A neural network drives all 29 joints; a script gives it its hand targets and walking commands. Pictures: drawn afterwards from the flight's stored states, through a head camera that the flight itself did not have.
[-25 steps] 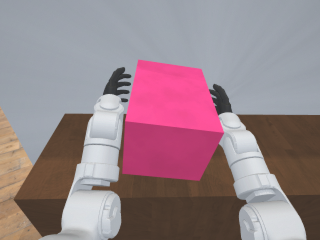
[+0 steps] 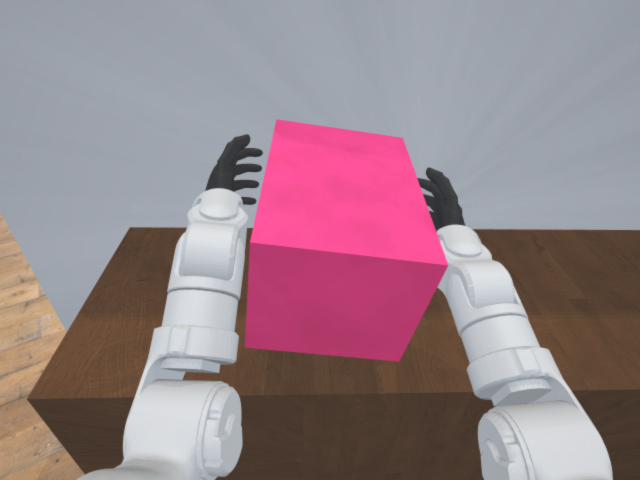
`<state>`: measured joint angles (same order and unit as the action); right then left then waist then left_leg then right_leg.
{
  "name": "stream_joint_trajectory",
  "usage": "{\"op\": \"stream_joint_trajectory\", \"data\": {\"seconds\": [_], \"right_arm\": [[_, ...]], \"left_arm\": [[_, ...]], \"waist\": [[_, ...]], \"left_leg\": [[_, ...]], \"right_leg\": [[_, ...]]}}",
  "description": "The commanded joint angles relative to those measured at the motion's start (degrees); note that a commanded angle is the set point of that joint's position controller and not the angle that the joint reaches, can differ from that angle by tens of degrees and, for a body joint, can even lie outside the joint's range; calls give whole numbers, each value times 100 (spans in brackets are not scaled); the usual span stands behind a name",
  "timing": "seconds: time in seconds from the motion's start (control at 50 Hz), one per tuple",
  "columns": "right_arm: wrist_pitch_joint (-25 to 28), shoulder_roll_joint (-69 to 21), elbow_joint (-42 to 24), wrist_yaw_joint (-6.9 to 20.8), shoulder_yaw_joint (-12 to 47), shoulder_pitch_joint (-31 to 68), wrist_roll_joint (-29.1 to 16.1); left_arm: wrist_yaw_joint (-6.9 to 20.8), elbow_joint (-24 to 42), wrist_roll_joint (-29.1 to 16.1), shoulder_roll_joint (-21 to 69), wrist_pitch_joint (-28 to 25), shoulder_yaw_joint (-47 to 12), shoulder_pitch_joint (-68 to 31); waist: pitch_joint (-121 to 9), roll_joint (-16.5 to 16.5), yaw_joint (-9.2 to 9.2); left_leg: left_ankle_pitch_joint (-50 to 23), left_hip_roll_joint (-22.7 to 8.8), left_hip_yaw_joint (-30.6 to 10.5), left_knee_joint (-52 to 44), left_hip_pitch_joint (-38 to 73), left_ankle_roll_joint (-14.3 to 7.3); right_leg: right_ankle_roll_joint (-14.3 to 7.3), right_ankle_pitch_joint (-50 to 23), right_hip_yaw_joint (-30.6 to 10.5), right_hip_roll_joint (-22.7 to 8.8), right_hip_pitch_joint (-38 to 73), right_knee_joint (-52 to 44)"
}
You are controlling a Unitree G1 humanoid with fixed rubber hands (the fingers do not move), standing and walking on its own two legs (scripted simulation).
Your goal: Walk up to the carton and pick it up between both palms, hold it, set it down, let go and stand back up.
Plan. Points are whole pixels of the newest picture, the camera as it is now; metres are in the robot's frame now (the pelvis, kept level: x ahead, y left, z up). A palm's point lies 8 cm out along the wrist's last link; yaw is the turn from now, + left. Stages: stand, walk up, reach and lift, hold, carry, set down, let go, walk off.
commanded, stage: hold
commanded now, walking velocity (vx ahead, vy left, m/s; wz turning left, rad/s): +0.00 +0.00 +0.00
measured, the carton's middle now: (332, 230) +0.39 +0.01 +0.18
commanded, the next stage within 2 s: set down in 0.16 s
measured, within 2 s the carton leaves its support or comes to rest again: neither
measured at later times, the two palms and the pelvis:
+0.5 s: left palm (220, 195) +0.38 +0.14 +0.23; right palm (438, 231) +0.38 -0.13 +0.19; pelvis +0.00 -0.01 +0.00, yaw +0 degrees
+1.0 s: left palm (228, 219) +0.42 +0.15 +0.17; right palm (424, 238) +0.41 -0.13 +0.14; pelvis +0.03 -0.01 +0.00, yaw +0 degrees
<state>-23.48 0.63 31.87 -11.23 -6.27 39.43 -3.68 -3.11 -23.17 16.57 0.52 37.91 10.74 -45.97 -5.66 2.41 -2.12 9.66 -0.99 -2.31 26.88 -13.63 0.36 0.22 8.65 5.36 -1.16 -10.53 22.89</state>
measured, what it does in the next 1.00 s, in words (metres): stands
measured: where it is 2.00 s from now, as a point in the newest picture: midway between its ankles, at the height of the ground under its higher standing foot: outside the picture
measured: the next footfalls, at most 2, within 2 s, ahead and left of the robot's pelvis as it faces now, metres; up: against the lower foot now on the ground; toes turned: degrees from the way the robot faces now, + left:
none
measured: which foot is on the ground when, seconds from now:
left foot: down 0.00-1.00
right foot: down 0.00-1.00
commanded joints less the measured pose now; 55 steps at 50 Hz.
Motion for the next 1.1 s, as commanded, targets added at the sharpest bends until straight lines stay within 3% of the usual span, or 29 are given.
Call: {"op": "stream_joint_trajectory", "data": {"seconds": [0.0, 0.14, 0.16, 0.2, 0.26, 0.34, 0.44, 0.56, 0.7, 0.8, 0.86, 1.0, 1.08], "right_arm": [[756, -3756, -2192, 475, 2386, 6085, -1066], [756, -3766, -2230, 464, 2517, 5983, -1156], [768, -3734, -2090, 447, 2496, 5723, -1277], [807, -3664, -2040, 465, 2370, 5909, -1177], [1009, -3593, -1812, 541, 2067, 6070, -875], [1371, -3379, -1300, 667, 1369, 5876, -175], [1893, -3244, -931, 710, 974, 5546, 361], [2410, -3278, -1177, 709, 1293, 5465, 347], [2618, -3228, -1290, 581, 1991, 4746, 59], [2659, -3372, -1651, 453, 2570, 3988, -182], [2642, -3408, -1879, 431, 2720, 3804, -257], [2683, -3323, -1679, 523, 2473, 3889, -124], [2631, -3213, -1008, 599, 2065, 3804, 137]], "left_arm": [[950, 852, -768, 4436, -160, -1991, -2842], [941, 970, -744, 4410, -146, -1998, -2744], [931, 1425, -1016, 4403, -257, -2327, -3229], [939, 1168, -938, 4345, -277, -2169, -3205], [999, 1022, -817, 4265, -424, -1923, -3444], [1208, 350, -422, 3842, -611, -1197, -3283], [1412, -156, -205, 3484, -894, -913, -3020], [1306, 63, -401, 3600, -1246, -1443, -2756], [1209, 397, -397, 3642, -1473, -1790, -1833], [1168, 1092, -555, 3749, -1665, -2235, -1499], [1106, 1335, -713, 3811, -1735, -2523, -1416], [1025, 1343, -744, 3935, -1891, -2739, -1753], [1057, 623, -523, 3840, -1934, -2338, -1698]], "waist": [[-2064, -339, 23], [-2128, -312, 62], [-2386, -557, -78], [-2235, -496, -11], [-2042, -493, 13], [-1333, -305, 56], [-1093, -252, 99], [-1775, -366, 206], [-2368, -400, 280], [-2839, -362, 177], [-2899, -440, 99], [-2918, -722, 53], [-2379, -641, 42]], "left_leg": [[-413, 245, 72, -954, 1037, -148], [-650, 250, 65, -901, 1153, -139], [-852, 255, 235, -803, 1420, -19], [-638, 276, 269, -854, 1392, -32], [-164, 245, 286, -1020, 1150, -59], [798, 191, 337, -1377, 785, -193], [1054, 216, 505, -1471, 675, -221], [339, 179, 554, -1275, 1232, -66], [-1722, 200, 575, -702, 1959, 105], [-3037, 194, 480, -352, 2277, 284], [-3481, 195, 413, -239, 2296, 393], [-3165, 143, 337, -300, 2294, 502], [-2479, 127, 339, -516, 2171, 438]], "right_leg": [[83, 10, -286, 461, 1439, -677], [98, -151, -277, 483, 1491, -657], [149, -425, -327, 505, 1626, -521], [136, -134, -346, 477, 1474, -614], [131, 219, -299, 417, 1430, -642], [177, 977, -215, 274, 1265, -766], [198, 1369, -142, 220, 1376, -824], [213, 737, 14, 274, 1427, -810], [224, -763, 104, 429, 1705, -745], [281, -2186, 66, 472, 2085, -585], [266, -2492, 57, 489, 2008, -535], [132, -1611, 129, 488, 1493, -650], [98, -903, 143, 458, 1289, -811]]}}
